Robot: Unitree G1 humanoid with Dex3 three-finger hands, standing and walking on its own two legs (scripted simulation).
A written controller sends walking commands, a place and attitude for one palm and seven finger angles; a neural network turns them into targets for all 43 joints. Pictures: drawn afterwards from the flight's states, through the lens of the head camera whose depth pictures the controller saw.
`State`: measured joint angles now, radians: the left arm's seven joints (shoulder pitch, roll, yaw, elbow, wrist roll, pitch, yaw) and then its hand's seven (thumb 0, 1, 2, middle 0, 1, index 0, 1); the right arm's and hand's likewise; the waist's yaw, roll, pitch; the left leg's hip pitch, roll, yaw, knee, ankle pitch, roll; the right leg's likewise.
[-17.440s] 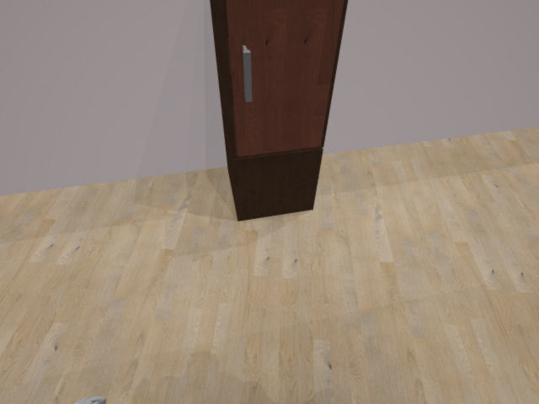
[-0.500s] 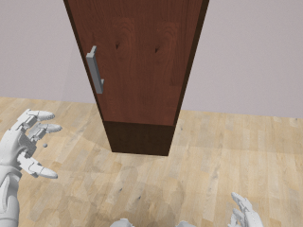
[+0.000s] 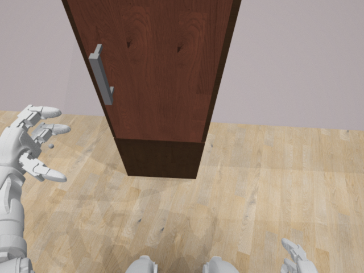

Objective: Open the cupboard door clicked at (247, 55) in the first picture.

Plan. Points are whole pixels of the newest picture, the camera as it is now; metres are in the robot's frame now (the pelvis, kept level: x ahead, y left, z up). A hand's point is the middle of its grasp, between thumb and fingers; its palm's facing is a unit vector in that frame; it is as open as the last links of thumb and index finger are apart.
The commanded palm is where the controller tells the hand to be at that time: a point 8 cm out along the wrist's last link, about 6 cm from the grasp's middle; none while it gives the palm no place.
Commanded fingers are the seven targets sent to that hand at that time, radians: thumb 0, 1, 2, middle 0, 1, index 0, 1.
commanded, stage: move the hooked fingers beside the handle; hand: left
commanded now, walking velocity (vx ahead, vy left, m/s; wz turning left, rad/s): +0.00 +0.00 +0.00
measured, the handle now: (104, 76) +0.58 +0.23 +0.06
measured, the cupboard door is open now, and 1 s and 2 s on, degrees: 0 0 0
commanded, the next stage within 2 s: slide the fingers in behind the handle in 2.00 s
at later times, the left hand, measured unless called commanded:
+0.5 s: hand (59, 120) +0.42 +0.29 +0.06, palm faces -0.01 -1.00 +0.00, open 14.0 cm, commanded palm +0.41 +0.33 +0.06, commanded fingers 0.00 -0.50 0.30 -0.30 -1.20 -0.30 -1.20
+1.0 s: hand (74, 94) +0.50 +0.28 +0.07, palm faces -0.02 -1.00 -0.02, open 14.0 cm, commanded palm +0.49 +0.33 +0.06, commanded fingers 0.00 -0.50 0.30 -0.30 -1.20 -0.30 -1.20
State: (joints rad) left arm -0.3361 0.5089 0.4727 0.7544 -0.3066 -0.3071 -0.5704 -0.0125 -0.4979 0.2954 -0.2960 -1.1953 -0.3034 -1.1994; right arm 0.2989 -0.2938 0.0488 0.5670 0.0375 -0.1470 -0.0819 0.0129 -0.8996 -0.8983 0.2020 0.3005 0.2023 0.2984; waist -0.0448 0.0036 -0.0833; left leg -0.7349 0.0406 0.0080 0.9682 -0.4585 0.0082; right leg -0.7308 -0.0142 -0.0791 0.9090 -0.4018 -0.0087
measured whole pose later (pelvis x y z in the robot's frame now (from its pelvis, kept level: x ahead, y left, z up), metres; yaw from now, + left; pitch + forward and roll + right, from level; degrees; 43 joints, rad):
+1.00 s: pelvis +0.00 +0.02 -0.02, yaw -2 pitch +22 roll -4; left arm -0.87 0.74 0.54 1.21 -0.13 -0.36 -0.51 -0.01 -0.50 0.30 -0.29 -1.20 -0.30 -1.20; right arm 0.39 -0.29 0.06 0.61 0.00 0.06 -0.05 0.01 -0.90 -0.90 0.20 0.30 0.20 0.30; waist -0.17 0.01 -0.08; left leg -0.96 0.06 0.01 1.06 -0.49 0.03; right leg -0.94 0.00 -0.07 0.95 -0.40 0.01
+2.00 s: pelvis +0.01 +0.02 -0.02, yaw -3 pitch +24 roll -5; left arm -0.94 0.80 0.54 1.24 -0.10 -0.34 -0.52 -0.01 -0.50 0.30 -0.30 -1.20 -0.30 -1.20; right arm 0.38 -0.29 0.08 0.57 0.00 0.10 -0.03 0.00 -0.90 -0.90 0.20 0.30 0.20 0.30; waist -0.19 0.01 -0.08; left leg -1.01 0.07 0.00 1.10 -0.51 0.04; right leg -0.97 0.01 -0.08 0.96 -0.40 0.02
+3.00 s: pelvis +0.01 +0.01 -0.02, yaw -2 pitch +22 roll -4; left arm -0.92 0.63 0.45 1.20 -0.10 -0.37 -0.37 -0.01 -0.50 0.30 -0.30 -1.20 -0.30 -1.20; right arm 0.39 -0.28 0.06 0.60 0.00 0.09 -0.02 0.01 -0.90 -0.90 0.20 0.30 0.20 0.30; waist -0.19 0.02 -0.09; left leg -0.97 0.06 0.00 1.07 -0.50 0.02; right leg -0.95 0.01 -0.07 0.97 -0.41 0.00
